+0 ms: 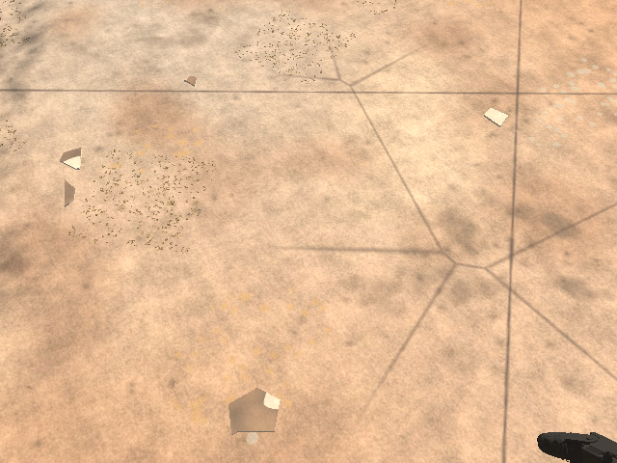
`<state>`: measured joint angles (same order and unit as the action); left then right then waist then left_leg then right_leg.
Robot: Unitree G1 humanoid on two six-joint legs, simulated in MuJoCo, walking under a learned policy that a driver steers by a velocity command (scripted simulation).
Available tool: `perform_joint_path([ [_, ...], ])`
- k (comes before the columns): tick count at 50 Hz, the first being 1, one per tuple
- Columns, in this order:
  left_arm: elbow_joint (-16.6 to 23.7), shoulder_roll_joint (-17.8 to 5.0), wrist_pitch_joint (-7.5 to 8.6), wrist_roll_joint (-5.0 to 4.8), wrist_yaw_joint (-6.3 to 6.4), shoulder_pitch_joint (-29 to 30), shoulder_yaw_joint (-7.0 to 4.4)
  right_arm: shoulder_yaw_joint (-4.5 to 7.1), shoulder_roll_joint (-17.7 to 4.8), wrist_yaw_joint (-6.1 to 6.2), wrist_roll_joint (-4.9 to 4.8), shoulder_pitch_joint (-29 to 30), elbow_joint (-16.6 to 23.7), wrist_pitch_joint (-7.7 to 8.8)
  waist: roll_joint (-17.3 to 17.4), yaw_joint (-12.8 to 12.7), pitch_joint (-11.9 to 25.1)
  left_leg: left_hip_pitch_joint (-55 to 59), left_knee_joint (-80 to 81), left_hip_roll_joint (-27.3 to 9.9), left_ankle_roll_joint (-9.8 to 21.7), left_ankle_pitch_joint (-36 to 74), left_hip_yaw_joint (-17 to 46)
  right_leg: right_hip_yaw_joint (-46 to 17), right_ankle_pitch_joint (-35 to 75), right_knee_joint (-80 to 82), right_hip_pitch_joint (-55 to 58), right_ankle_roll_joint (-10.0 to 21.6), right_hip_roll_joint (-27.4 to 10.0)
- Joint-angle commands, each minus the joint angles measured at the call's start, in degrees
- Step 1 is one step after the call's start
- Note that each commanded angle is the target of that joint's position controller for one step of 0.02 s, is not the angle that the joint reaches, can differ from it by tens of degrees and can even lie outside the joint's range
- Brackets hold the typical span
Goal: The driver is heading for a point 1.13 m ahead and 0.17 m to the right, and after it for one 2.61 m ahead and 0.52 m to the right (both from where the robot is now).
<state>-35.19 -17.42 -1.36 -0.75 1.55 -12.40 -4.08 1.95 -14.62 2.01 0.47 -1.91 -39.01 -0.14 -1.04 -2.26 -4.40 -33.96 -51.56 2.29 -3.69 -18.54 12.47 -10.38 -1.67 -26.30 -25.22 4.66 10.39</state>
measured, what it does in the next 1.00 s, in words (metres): walks ahead, turning right: left foot, then right foot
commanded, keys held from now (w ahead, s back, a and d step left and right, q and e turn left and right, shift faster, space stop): e+shift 0.46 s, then shift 0.08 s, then w+shift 0.04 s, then w+q+shift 0.42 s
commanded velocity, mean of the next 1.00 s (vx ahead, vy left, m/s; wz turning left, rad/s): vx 0.27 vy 0.00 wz -0.41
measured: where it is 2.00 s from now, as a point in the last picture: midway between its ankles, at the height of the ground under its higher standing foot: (374, 228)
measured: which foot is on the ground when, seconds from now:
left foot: up 0.00-0.14, down 0.16-0.64, up 0.66-1.00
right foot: down 0.00-0.16, up 0.18-0.64, down 0.66-1.00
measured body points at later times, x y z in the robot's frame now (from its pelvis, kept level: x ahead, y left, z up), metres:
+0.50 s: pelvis +0.06 +0.08 +0.01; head +0.10 +0.07 +0.46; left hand +0.33 +0.25 -0.08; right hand +0.07 -0.24 -0.08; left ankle +0.13 +0.17 -0.73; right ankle +0.00 -0.07 -0.66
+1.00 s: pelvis +0.17 -0.04 +0.00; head +0.18 -0.05 +0.45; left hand +0.28 +0.21 -0.12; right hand +0.20 -0.34 -0.12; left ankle +0.37 +0.00 -0.66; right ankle -0.03 -0.04 -0.73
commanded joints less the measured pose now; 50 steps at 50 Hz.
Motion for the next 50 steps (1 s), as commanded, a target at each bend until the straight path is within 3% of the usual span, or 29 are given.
perform_joint_path([
  [1,5.42,-9.66,-0.85,-0.56,1.13,1.71,-3.46,2.01,-5.67,0.53,-0.74,-3.03,1.58,0.53,-6.72,1.17,12.46,5.25,6.79,2.82,-1.06,3.75,-3.18,-18.52,-15.09,8.80,9.19,4.78,-12.07],
  [6,6.68,-9.13,-1.97,-0.40,0.94,2.33,-4.10,3.24,-7.30,-0.61,-1.39,-2.63,1.07,2.62,-10.82,0.41,11.10,11.97,20.64,3.11,1.11,3.62,-2.16,-24.46,-16.29,6.55,11.95,3.16,-11.46],
  [7,7.12,-8.98,-2.03,-0.69,0.85,3.31,-4.09,3.71,-7.95,-0.84,-1.41,-4.56,0.31,2.96,-10.87,1.60,11.08,15.75,26.08,2.21,1.92,6.61,-2.51,-24.86,-16.67,5.12,11.26,2.28,-10.58],
  [8,7.40,-7.88,-2.05,-1.06,0.70,3.31,-3.72,4.35,-9.26,-0.84,-1.20,-6.43,-0.43,3.07,-8.58,2.35,11.72,22.13,32.20,-1.64,3.56,10.95,-1.56,-23.17,-22.20,1.41,8.12,0.57,-8.19],
  [9,7.55,-5.38,-2.17,-1.06,0.44,0.57,-2.95,5.04,-12.79,-0.60,0.05,-6.01,0.19,2.57,1.27,0.39,13.99,29.72,33.96,-12.84,9.15,9.44,8.29,-15.81,-32.50,-8.52,0.47,-1.80,-3.51],
  [10,8.69,-6.25,-1.59,-1.38,-0.10,0.56,-3.17,5.22,-14.01,-0.54,1.94,-4.38,0.72,1.86,16.63,-0.94,11.67,27.62,36.47,-20.94,16.09,14.66,18.47,-3.31,-34.52,-24.69,-7.99,-4.61,2.10],
  [11,7.78,-11.10,-0.80,-0.49,-0.74,-0.22,-4.39,4.60,-10.43,-0.33,2.32,-2.08,2.53,2.03,14.54,-0.95,10.14,26.01,35.97,-22.74,17.71,16.17,18.62,-2.73,-30.61,-34.55,-10.92,-6.92,-2.76],
  [12,5.94,-12.23,-0.94,-0.67,-0.95,-1.40,-4.80,3.95,-7.92,0.20,1.40,0.32,3.66,1.76,10.12,-1.21,8.97,25.49,34.28,-19.53,15.65,14.99,11.44,-1.16,-26.57,-38.41,-11.17,-7.69,-4.47],
  [13,4.61,-11.07,-1.45,-0.59,-0.69,-2.29,-4.56,3.64,-7.03,0.70,0.42,1.09,4.11,1.32,7.18,-0.98,7.97,25.70,33.19,-16.18,13.51,13.18,6.52,0.06,-23.25,-41.66,-12.06,-8.38,-5.44],
  [14,4.26,-9.67,-1.84,-0.48,-0.68,-3.05,-4.05,3.43,-7.13,1.18,-0.01,0.70,4.35,0.95,6.31,-0.27,7.02,25.76,32.98,-15.31,13.27,14.33,3.89,1.37,-21.26,-46.06,-13.73,-9.02,-6.22],
  [17,6.34,-7.31,-1.81,-1.45,-1.03,0.72,-2.71,3.26,-8.01,1.88,0.91,-2.44,4.05,0.03,7.84,2.38,5.41,27.62,34.23,-14.29,14.84,19.16,-2.84,7.30,-18.12,-45.27,-16.92,-10.70,-10.18],
  [19,7.72,-6.80,-1.65,-1.42,-0.98,3.52,-2.32,3.66,-9.16,1.91,1.16,-4.98,3.58,-0.36,9.11,4.50,6.32,31.43,34.50,-15.98,16.27,20.94,-4.26,8.39,-17.75,-41.50,-17.95,-11.94,-12.75],
  [23,8.45,-5.46,-1.58,-0.86,-1.41,4.44,-1.74,4.72,-11.40,1.15,0.96,-5.25,3.13,-0.49,9.83,5.03,8.45,32.55,34.60,-18.69,17.09,22.79,-8.99,9.96,-18.03,-33.34,-13.20,-11.91,-15.70],
  [27,7.85,-4.50,-1.82,-0.23,-1.71,4.03,-1.34,5.29,-12.55,-0.37,-0.18,-4.44,2.50,-0.36,10.24,4.10,9.80,28.16,33.01,-19.34,16.89,26.62,-12.52,12.81,-20.19,-22.12,-1.79,-9.35,-13.58],
  [29,6.97,-4.53,-1.93,-0.68,-2.30,2.77,-1.36,5.73,-13.49,-1.24,-1.97,-6.56,1.54,0.25,10.35,3.95,10.93,25.96,35.65,-20.62,15.81,4.34,-10.83,13.57,-21.47,-15.82,3.66,-6.56,-12.98],
  [30,5.60,-4.10,-1.64,-0.90,-2.73,0.02,-1.33,5.52,-13.49,-1.61,-3.04,-6.33,1.07,0.60,10.39,2.20,10.30,21.27,36.29,-20.36,14.87,-6.97,-9.86,13.93,-20.68,-9.70,9.79,-4.28,-12.29],
  [31,2.41,-3.42,-1.22,-1.10,-2.93,-5.33,-1.28,4.88,-12.08,-2.03,-3.53,-5.73,0.48,0.87,9.12,-0.35,9.72,14.66,35.28,-19.10,13.58,-14.97,-10.61,15.35,-17.56,-3.13,19.19,-1.87,-10.85],
  [32,-1.12,-3.71,-0.71,-1.17,-2.69,-11.53,-1.42,3.55,-8.29,-2.61,-2.90,-5.77,-0.28,1.32,4.90,-2.93,9.16,6.21,30.12,-16.11,10.94,-18.85,-13.50,15.37,-19.12,0.96,30.33,-0.51,-9.65],
  [33,-3.46,-7.33,0.02,-0.64,-2.00,-18.82,-2.38,1.63,-2.85,-3.81,-1.49,-4.02,0.24,1.94,-8.31,-6.18,9.05,-7.29,7.87,-10.51,6.08,-18.49,-19.39,-1.61,-28.73,7.64,41.28,2.47,-20.96],
  [34,-1.40,-15.39,1.27,0.26,-1.66,-16.93,-3.82,1.87,-3.07,-4.60,-2.26,-1.76,3.86,3.34,-15.84,-4.93,6.51,-26.02,-7.03,-5.34,4.53,-17.13,-18.10,-22.73,-42.52,12.07,41.41,11.25,-35.05],
  [35,-0.88,-12.60,3.40,0.97,-1.66,-15.99,-3.49,3.03,-8.15,-4.06,-4.00,4.82,5.49,4.34,-9.22,-8.05,3.00,-30.05,-14.50,-7.09,5.61,-11.20,-9.27,-26.06,-50.35,18.05,34.98,13.39,-36.10],
  [36,-1.12,-9.72,5.07,1.42,-1.54,-11.86,-2.29,3.59,-9.03,-3.89,-4.87,3.81,5.22,4.68,-9.26,-4.83,-1.08,-32.42,-15.97,-6.53,6.94,-3.34,-5.16,-20.72,-44.78,18.19,32.65,10.56,-34.39],
  [38,-0.51,-4.90,6.47,0.78,-1.50,-5.57,-0.65,4.11,-9.42,-3.67,-3.05,-3.72,1.64,4.43,-9.25,-0.33,-0.41,-27.50,-14.95,-7.26,5.66,6.81,-3.10,-6.51,-31.67,17.88,29.17,4.92,-29.31],
  [39,-1.40,-6.45,5.72,3.46,-1.34,-5.25,-0.18,3.85,-8.13,-5.22,4.03,-7.30,-1.38,2.13,-5.50,1.19,0.76,-15.77,-15.50,-4.47,4.25,9.82,-7.51,2.82,-25.22,21.07,20.96,0.32,-24.72],
  [40,-1.72,-6.06,5.85,3.74,-1.51,-4.59,-0.23,4.10,-7.77,-6.13,3.64,-8.84,-1.70,0.81,-6.41,2.43,-0.26,-12.60,-16.29,-3.98,3.44,12.05,-9.47,7.60,-21.47,21.97,17.59,-0.68,-23.04],
  [42,-3.04,-4.71,6.23,3.43,-1.75,-6.02,0.02,3.87,-7.12,-6.89,1.33,-7.93,-1.87,-0.28,-6.12,2.04,-1.99,-13.25,-15.76,-4.41,3.14,15.64,-10.25,12.77,-17.86,22.53,16.99,-1.33,-22.14],
  [43,-3.84,-4.31,6.40,3.35,-1.79,-7.42,0.04,3.69,-6.70,-7.00,0.82,-6.71,-1.66,-0.42,-5.57,1.53,-2.78,-14.81,-14.58,-4.46,3.40,17.09,-10.45,13.89,-16.55,22.78,18.20,-1.20,-22.45],
  [48,-8.14,-4.13,7.13,3.05,-0.83,-12.25,-0.02,2.33,-5.27,-8.10,1.67,0.66,0.71,-0.11,-3.29,-0.37,-6.09,-19.39,-3.99,-6.34,7.12,18.20,-15.46,19.90,-8.67,24.23,28.44,-1.08,-24.60],
  [50,-10.12,-4.13,6.96,3.10,-0.40,-13.94,0.12,1.47,-4.30,-8.43,1.57,3.69,2.33,-0.21,-3.10,-1.02,-7.02,-18.66,0.63,-6.27,9.47,14.91,-19.30,22.95,2.96,22.77,32.87,-1.61,-24.89],
])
